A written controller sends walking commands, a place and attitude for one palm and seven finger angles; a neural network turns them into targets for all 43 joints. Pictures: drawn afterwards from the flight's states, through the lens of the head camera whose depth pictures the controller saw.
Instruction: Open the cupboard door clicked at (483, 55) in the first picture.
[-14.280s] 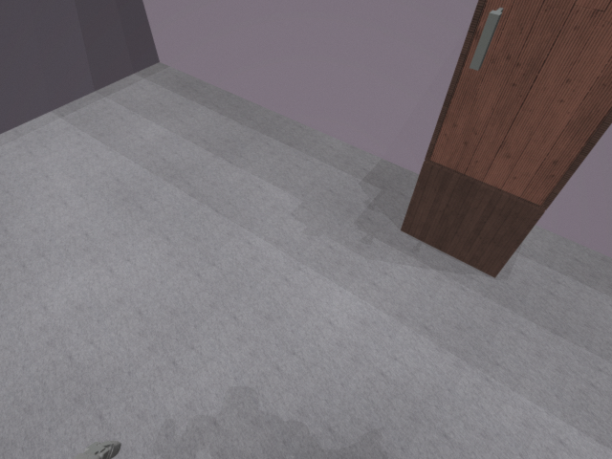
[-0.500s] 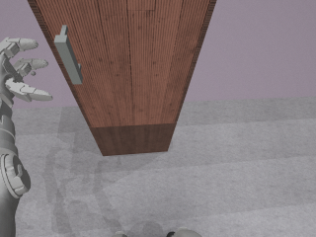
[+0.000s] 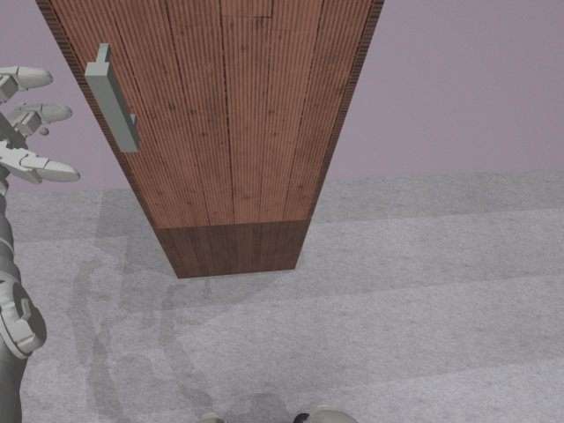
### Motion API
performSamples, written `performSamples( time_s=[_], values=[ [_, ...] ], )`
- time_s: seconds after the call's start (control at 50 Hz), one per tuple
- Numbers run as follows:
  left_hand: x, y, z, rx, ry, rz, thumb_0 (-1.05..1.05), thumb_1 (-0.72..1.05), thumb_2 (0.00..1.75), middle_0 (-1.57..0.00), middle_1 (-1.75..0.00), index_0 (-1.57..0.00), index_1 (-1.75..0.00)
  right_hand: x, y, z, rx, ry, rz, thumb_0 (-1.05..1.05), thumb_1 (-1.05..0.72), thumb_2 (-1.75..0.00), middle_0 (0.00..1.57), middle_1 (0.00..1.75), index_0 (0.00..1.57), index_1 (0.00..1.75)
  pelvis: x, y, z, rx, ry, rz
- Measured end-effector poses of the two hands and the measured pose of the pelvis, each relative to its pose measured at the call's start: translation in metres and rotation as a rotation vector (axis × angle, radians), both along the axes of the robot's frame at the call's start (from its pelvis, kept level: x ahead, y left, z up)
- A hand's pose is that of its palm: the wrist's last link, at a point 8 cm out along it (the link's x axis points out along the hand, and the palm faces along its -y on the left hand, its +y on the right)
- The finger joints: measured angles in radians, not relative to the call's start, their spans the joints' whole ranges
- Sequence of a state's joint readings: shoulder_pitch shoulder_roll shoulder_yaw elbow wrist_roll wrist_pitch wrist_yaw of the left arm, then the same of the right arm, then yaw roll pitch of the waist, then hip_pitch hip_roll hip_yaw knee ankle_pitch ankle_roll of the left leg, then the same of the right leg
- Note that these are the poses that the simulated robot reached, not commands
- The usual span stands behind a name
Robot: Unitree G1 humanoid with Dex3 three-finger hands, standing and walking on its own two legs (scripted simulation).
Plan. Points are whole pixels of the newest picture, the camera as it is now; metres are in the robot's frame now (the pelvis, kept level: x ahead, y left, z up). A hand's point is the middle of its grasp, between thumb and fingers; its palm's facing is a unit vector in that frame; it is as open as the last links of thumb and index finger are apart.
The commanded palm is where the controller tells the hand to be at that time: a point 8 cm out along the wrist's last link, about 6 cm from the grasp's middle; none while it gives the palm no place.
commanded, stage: move the hooked fingers beside the handle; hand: left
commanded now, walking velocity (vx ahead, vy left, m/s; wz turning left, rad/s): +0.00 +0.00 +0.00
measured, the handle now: (118, 100) +0.53 +0.21 +0.11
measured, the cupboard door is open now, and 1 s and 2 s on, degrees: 0 0 0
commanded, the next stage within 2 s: slide the fingers in behind the handle in 0.36 s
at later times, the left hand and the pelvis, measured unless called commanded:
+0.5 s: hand (55, 130) +0.47 +0.27 +0.11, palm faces +0.06 -1.00 +0.01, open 14.0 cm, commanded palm +0.45 +0.32 +0.11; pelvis +0.00 +0.00 +0.00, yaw +0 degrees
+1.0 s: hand (81, 130) +0.47 +0.24 +0.11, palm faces +0.04 -1.00 +0.01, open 14.0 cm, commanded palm +0.44 +0.28 +0.11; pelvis +0.00 +0.00 +0.00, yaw +0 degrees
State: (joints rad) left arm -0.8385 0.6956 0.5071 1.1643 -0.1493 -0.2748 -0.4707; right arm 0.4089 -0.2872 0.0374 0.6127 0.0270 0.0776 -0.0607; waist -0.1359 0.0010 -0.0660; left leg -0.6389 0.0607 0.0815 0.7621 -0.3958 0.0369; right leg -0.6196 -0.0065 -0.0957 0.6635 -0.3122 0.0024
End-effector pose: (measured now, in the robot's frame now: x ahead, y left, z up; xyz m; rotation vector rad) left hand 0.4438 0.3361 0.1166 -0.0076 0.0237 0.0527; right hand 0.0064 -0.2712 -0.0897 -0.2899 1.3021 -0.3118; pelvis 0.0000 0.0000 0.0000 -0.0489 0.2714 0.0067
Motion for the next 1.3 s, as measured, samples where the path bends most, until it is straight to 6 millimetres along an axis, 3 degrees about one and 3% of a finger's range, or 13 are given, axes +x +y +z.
performSamples(
  time_s=[0.22,0.66,1.12,1.3],
  values=[
    [0.002,-0.006,-0.001,-0.004,0.007,0.001,-0.01,-0.5,0.3,-0.3,-1.2,-0.3,-1.2,0.02,0.001,-0.001,0.001,-0.062,0.027,0.0,-0.9,-0.9,0.2,0.3,0.2,0.3,-0.002,0.0,-0.001,0.001,-0.002,0.0],
    [0.005,-0.019,0.0,-0.009,-0.003,-0.016,-0.01,-0.5,0.3,-0.3,-1.2,-0.3,-1.2,-0.007,-0.001,-0.002,0.008,0.0,-0.007,0.0,-0.9,-0.9,0.2,0.3,0.2,0.3,-0.003,-0.002,-0.001,0.002,-0.006,-0.001],
    [0.004,-0.053,-0.003,-0.016,-0.005,-0.012,-0.01,-0.5,0.3,-0.3,-1.2,-0.3,-1.2,0.012,0.003,-0.007,0.043,-0.068,0.015,0.0,-0.9,-0.9,0.2,0.3,0.2,0.3,-0.004,-0.004,0.0,0.008,-0.024,-0.001],
    [0.004,-0.06,-0.001,-0.004,-0.025,-0.002,-0.01,-0.5,0.3,-0.3,-1.2,-0.3,-1.2,0.011,0.001,-0.008,0.046,-0.082,0.014,0.0,-0.9,-0.9,0.2,0.3,0.2,0.3,-0.005,-0.006,-0.001,0.011,-0.028,-0.004]
  ],
)
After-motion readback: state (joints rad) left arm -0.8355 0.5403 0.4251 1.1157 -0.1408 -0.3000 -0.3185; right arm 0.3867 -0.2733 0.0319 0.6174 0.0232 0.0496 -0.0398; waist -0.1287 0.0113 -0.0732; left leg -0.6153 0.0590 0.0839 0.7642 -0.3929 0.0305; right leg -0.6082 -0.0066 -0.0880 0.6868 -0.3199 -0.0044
